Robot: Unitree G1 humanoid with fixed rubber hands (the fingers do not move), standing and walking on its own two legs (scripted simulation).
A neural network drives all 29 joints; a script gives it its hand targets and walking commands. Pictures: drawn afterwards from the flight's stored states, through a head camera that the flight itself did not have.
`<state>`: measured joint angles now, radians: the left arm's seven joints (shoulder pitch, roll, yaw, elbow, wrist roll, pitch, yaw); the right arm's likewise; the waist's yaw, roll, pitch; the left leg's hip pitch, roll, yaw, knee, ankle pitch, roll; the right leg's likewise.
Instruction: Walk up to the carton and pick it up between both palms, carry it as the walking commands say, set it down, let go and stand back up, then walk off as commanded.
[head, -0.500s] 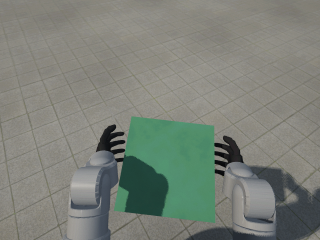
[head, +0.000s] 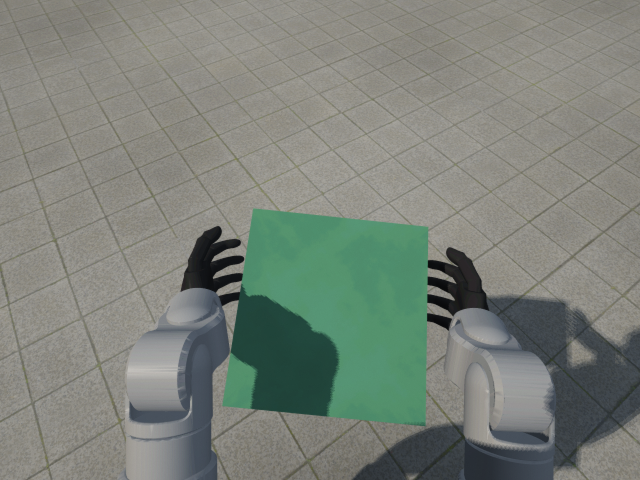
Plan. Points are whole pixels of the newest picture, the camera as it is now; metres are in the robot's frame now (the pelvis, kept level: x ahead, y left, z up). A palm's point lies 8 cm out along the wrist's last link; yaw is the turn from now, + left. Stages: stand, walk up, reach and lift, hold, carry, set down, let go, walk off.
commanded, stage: carry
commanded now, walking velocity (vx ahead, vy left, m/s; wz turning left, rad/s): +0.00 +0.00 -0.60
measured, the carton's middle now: (327, 317) +0.31 -0.01 +0.00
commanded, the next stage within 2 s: none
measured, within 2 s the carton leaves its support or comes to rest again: neither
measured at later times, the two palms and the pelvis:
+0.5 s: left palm (260, 221) +0.41 +0.08 +0.08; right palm (490, 265) +0.34 -0.20 +0.08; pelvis +0.11 +0.00 -0.01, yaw -14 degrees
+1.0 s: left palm (368, 223) +0.39 -0.06 +0.09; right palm (609, 340) +0.25 -0.30 +0.07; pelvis +0.08 -0.04 +0.00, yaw -28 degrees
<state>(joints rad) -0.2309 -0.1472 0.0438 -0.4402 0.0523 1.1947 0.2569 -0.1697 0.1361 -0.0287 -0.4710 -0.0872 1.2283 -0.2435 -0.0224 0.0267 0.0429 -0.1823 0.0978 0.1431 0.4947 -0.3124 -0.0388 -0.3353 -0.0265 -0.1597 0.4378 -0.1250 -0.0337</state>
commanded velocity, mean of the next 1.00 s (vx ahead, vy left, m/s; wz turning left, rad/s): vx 0.00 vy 0.00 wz -0.60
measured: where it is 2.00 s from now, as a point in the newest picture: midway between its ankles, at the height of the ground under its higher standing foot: outside the picture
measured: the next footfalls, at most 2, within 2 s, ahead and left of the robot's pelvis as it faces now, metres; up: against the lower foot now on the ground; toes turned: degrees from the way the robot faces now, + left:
left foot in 0.34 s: +0.19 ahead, +0.08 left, +0.00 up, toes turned -3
right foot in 0.70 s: +0.13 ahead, -0.13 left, +0.00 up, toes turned -29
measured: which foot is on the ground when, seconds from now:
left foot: down 0.00-0.00, up 0.02-0.32, down 0.34-0.70, up 0.72-1.00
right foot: down 0.00-0.34, up 0.36-0.68, down 0.70-1.00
